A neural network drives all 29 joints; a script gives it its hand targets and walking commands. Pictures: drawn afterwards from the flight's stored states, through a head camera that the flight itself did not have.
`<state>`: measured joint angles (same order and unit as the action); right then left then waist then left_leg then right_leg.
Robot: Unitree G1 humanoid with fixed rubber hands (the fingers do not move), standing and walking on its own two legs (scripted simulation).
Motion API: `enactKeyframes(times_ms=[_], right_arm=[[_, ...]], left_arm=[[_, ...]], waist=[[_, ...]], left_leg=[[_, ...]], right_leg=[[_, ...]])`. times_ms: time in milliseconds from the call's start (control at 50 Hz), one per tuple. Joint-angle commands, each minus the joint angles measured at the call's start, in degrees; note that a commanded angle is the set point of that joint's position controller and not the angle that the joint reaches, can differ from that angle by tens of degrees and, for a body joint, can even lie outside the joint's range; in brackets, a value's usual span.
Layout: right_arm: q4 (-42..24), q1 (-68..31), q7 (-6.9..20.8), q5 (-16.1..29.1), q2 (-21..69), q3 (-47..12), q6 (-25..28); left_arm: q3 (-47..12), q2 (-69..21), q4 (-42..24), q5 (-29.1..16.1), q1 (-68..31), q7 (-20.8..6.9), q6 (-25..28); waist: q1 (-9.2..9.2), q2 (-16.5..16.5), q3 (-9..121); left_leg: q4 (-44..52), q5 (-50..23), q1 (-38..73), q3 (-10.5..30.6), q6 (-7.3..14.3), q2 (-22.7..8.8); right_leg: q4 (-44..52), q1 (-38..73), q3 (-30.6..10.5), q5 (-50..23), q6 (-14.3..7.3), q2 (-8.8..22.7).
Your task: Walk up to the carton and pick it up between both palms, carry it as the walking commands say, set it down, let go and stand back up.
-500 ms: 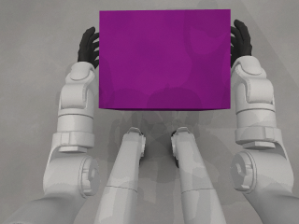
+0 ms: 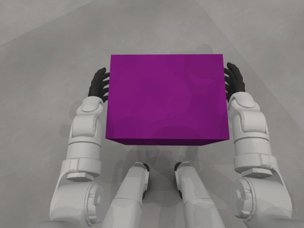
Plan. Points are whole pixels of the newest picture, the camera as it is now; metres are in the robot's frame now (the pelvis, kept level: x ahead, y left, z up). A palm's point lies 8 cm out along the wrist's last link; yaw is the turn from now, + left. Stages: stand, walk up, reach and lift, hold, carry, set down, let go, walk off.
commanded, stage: reach and lift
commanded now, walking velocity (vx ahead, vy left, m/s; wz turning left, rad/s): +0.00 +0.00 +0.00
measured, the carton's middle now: (164, 108) +0.40 -0.01 -0.10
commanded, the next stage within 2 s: hold in 1.82 s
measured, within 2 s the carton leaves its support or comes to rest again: neither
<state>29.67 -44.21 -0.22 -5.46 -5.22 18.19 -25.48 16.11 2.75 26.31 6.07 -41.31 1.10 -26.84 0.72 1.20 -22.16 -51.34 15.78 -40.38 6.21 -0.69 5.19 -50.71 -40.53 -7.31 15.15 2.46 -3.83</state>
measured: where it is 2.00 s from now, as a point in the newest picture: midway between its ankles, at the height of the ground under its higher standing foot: (162, 188)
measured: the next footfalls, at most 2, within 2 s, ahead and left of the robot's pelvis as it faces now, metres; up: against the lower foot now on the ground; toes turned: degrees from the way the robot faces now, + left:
none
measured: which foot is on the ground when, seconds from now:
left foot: down 0.00-1.00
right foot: down 0.00-1.00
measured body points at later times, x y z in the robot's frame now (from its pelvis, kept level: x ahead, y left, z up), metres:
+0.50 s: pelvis +0.10 -0.02 +0.05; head +0.11 -0.03 +0.50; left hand +0.41 +0.16 +0.04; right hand +0.42 -0.20 +0.04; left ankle +0.11 +0.11 -0.68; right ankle +0.11 -0.13 -0.68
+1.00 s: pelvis +0.09 +0.00 +0.06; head +0.06 +0.00 +0.51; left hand +0.38 +0.16 +0.08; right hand +0.37 -0.19 +0.08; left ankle +0.11 +0.11 -0.68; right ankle +0.11 -0.13 -0.68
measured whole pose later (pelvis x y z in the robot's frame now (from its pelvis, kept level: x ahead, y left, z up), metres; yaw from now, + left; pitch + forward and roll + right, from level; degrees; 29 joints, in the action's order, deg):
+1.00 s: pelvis +0.09 +0.00 +0.06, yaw +0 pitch -5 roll +0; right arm 14.8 -12.9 3.8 -9.8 1.4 13.2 -40.4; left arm 10.1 -3.0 13.0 10.2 -11.3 -2.4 -42.0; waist 1.9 0.5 -1.2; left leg -23.2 11.3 -6.7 6.2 0.7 3.0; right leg -21.7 -6.5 -7.6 10.1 1.1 -2.1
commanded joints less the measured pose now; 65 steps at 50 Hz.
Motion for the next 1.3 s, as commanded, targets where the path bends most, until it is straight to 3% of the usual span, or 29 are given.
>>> enactKeyframes(times_ms=[0,60,80,180,220,260,280,320,400,440,460,500,540,560,620,680,720,760,840,880,900,920,960,1000,1040,1100,1120,1200,1280], right_arm=[[-6.11,-32.40,18.43,8.96,65.19,-35.43,2.67],[-0.98,-28.34,18.66,6.91,66.08,-32.07,2.66],[-0.03,-26.41,18.51,7.06,67.69,-32.56,1.96],[11.14,-17.93,19.53,1.67,63.67,-21.29,-0.56],[12.12,-14.75,19.66,1.34,64.38,-20.70,-1.79],[10.88,-13.16,19.63,1.57,64.72,-21.10,-2.25],[9.73,-13.15,19.46,1.54,65.23,-21.39,-2.29],[5.30,-12.29,19.33,3.96,66.69,-25.45,-2.35],[-5.28,-9.20,17.27,7.69,69.76,-33.53,-2.84],[-13.06,-6.64,16.08,11.19,71.20,-40.20,-2.88],[-15.24,-5.34,15.45,11.77,72.08,-42.25,-3.53],[-16.82,-2.05,14.28,11.15,70.56,-42.00,-4.90],[-19.39,1.77,13.34,11.60,69.99,-43.48,-6.13],[-19.83,3.72,12.90,10.62,68.64,-43.26,-7.04],[-21.60,6.98,12.34,10.04,67.09,-43.57,-9.19],[-20.18,9.96,12.48,8.75,63.59,-40.95,-11.63],[-20.96,8.28,12.90,7.89,61.82,-39.57,-12.50],[-20.87,7.67,13.65,7.70,60.72,-39.19,-13.22],[-21.43,2.08,15.36,7.94,59.17,-38.95,-13.28],[-22.91,-3.56,16.19,8.95,58.52,-40.39,-12.71],[-23.64,-5.59,16.58,8.85,57.59,-40.09,-12.45],[-24.78,-8.06,17.06,10.27,57.47,-40.98,-12.07],[-25.05,-10.63,17.85,10.54,56.54,-41.54,-11.83],[-23.14,-10.90,18.27,10.21,57.27,-40.68,-11.60],[-20.50,-12.57,18.43,9.35,57.62,-38.82,-11.65],[-14.53,-12.71,18.83,7.44,59.37,-34.97,-11.96],[-13.25,-13.95,19.05,7.65,59.89,-34.33,-12.04],[-9.13,-15.71,19.06,7.13,63.60,-33.07,-12.55],[-9.52,-14.40,18.88,8.10,67.84,-33.88,-13.15]], left_arm=[[-38.16,-66.10,-9.65,-10.60,-41.49,-16.05,3.79],[-32.09,-66.04,-2.20,-7.56,-33.87,-16.32,3.65],[-30.11,-65.01,-1.77,-7.25,-31.60,-16.48,3.42],[-21.79,-61.60,4.20,-2.37,-26.99,-17.13,0.42],[-20.37,-59.81,4.19,-1.84,-24.21,-17.52,-0.63],[-20.36,-58.79,3.53,-0.96,-21.42,-17.65,-1.30],[-20.82,-58.48,3.19,-1.61,-21.84,-17.87,-1.45],[-24.92,-59.13,-1.82,-3.98,-21.48,-18.15,-1.35],[-31.67,-60.66,-7.58,-7.83,-16.60,-18.26,-1.61],[-37.35,-61.79,-14.54,-11.38,-13.08,-18.33,-1.67],[-37.99,-61.01,-15.57,-12.02,-11.19,-18.20,-2.03],[-38.90,-60.02,-18.06,-12.40,-9.55,-18.04,-3.15],[-40.45,-59.32,-20.57,-12.98,-6.16,-17.90,-4.34],[-39.07,-57.50,-19.47,-12.09,-3.38,-18.04,-5.20],[-41.99,-56.80,-23.40,-13.02,-2.72,-18.18,-7.06],[-40.50,-55.57,-21.71,-11.00,1.33,-17.64,-9.58],[-38.07,-54.40,-20.26,-9.28,2.75,-17.28,-10.55],[-39.43,-55.26,-22.47,-9.87,0.21,-16.89,-11.24],[-40.53,-55.76,-26.21,-10.15,-7.75,-15.96,-10.98],[-40.89,-57.41,-27.01,-11.04,-12.27,-15.42,-10.69],[-40.42,-58.54,-25.54,-10.52,-11.33,-15.02,-10.86],[-40.86,-59.45,-26.40,-10.75,-12.46,-14.68,-10.73],[-40.26,-60.23,-25.79,-10.52,-13.21,-13.99,-10.78],[-40.04,-60.76,-24.43,-10.50,-14.56,-13.93,-10.74],[-37.42,-59.97,-20.79,-9.20,-15.38,-14.05,-10.72],[-36.05,-60.61,-17.76,-8.91,-19.68,-14.68,-10.70],[-34.96,-59.95,-16.99,-8.14,-20.70,-15.00,-10.67],[-31.55,-59.76,-12.51,-7.39,-23.49,-16.36,-10.47],[-32.24,-58.78,-13.73,-7.74,-22.97,-17.50,-10.42]], waist=[[1.86,-0.39,89.17],[0.49,-1.53,69.28],[-1.06,-2.94,65.90],[-0.09,0.09,43.90],[-0.39,-0.55,42.88],[-1.69,-0.30,42.59],[-1.45,-1.18,43.37],[-2.41,-0.32,47.99],[-2.12,-4.53,53.17],[-2.64,-3.31,59.32],[-2.92,-5.25,59.65],[-0.97,-4.69,55.43],[-0.82,-4.35,54.90],[-0.64,-5.80,51.34],[1.39,-3.49,48.56],[1.87,-1.38,39.41],[1.12,-0.74,34.16],[1.94,1.32,31.87],[1.64,2.94,32.88],[0.99,1.87,35.95],[0.56,1.27,37.02],[0.25,2.90,39.64],[-0.28,1.27,42.43],[0.49,0.76,44.72],[0.60,-2.02,42.61],[1.66,-1.73,37.83],[1.00,-0.50,36.32],[-0.47,-2.05,35.15],[-2.47,-2.41,39.51]], left_leg=[[10.47,-8.73,26.53,-0.51,0.75,0.00],[12.51,-7.52,19.81,-1.41,0.85,-0.84],[13.90,-5.52,18.73,-2.31,1.05,-1.06],[19.88,5.67,16.90,-1.65,0.95,-1.43],[22.25,3.54,20.56,-1.74,0.96,-1.35],[23.70,-0.25,22.62,-2.27,0.92,-1.57],[24.04,-1.30,22.99,-2.41,0.89,-1.51],[24.36,-9.39,26.63,-2.60,0.89,-1.31],[24.29,-22.56,30.93,-2.63,1.65,-0.15],[23.95,-31.43,34.41,-2.46,1.04,0.62],[24.23,-32.58,35.21,-2.19,1.19,0.74],[25.48,-32.45,34.85,-2.10,0.72,1.18],[26.22,-33.91,36.30,-1.82,0.37,1.53],[26.93,-31.41,34.34,-1.89,0.53,1.53],[28.84,-32.05,37.63,-1.30,0.11,1.19],[30.90,-27.47,37.58,-1.17,-0.06,0.55],[31.85,-23.23,35.65,-1.35,0.01,0.16],[32.51,-20.61,36.40,-1.00,-0.37,-0.53],[32.84,-12.47,34.74,-1.10,-0.58,-1.06],[32.69,-9.49,35.52,-0.64,-0.39,-1.65],[32.76,-9.57,36.06,-0.10,-0.25,-1.92],[32.67,-8.13,35.82,-0.11,-0.18,-1.93],[33.08,-6.03,35.28,0.58,0.19,-2.35],[32.76,-5.15,35.94,0.57,0.39,-2.31],[32.82,-1.70,35.16,0.53,0.97,-2.19],[34.05,4.14,33.08,0.36,1.25,-2.83],[34.22,4.48,32.02,0.02,1.21,-2.59],[34.28,6.39,29.98,-1.03,1.97,-2.42],[32.42,-1.30,33.41,-3.02,1.81,-0.98]], right_leg=[[8.34,18.26,5.29,-8.76,-3.58,-3.03],[10.70,13.46,4.82,-6.56,-3.81,-2.22],[12.16,16.02,4.48,-4.74,-3.47,-1.84],[17.22,14.80,5.16,6.44,-4.38,-1.11],[19.75,18.21,5.30,4.94,-3.98,-0.67],[21.62,21.01,4.36,1.76,-3.60,-0.21],[22.04,23.22,4.34,0.11,-3.36,-0.28],[22.82,29.03,3.38,-9.17,-2.94,-0.01],[22.93,37.49,1.58,-28.05,-1.28,-0.05],[22.56,43.64,0.70,-40.71,-0.63,-0.03],[22.66,44.26,0.58,-42.97,-0.21,-0.13],[23.94,44.80,0.51,-44.24,-0.01,0.09],[24.98,45.93,0.52,-46.06,0.24,0.13],[25.72,46.16,0.42,-44.94,0.47,0.35],[27.99,44.90,0.66,-43.30,0.26,0.29],[30.54,41.40,1.35,-34.62,-0.48,-0.04],[31.54,40.04,2.16,-28.28,-0.69,-0.28],[32.52,38.92,2.71,-22.31,-1.62,-0.41],[32.13,38.52,3.44,-13.24,-2.83,-0.93],[31.12,38.07,3.86,-10.31,-3.21,-1.25],[30.85,37.66,3.79,-9.70,-3.29,-1.44],[29.82,38.35,3.97,-9.69,-3.36,-1.57],[28.64,39.26,4.44,-9.02,-3.34,-2.03],[28.35,38.90,4.38,-8.69,-3.47,-1.94],[28.98,37.37,4.37,-4.81,-3.18,-1.66],[29.02,35.19,4.75,-0.80,-3.06,-1.45],[29.38,35.17,4.85,0.09,-2.85,-1.26],[29.79,36.43,4.50,2.34,-2.28,-0.81],[31.35,37.68,2.97,-2.03,-1.81,-0.09]])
